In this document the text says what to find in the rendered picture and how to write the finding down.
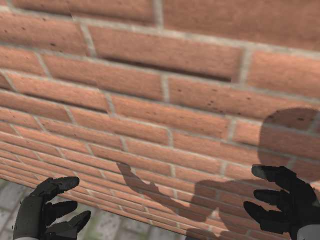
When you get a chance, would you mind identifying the right robot hand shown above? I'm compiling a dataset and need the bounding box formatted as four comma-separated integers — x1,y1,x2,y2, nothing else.
243,165,320,240

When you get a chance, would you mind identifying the left robot hand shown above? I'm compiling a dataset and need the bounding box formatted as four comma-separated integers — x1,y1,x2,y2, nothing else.
12,176,91,240

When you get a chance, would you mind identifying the robot right forearm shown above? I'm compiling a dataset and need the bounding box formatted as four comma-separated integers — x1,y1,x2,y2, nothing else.
297,224,320,240

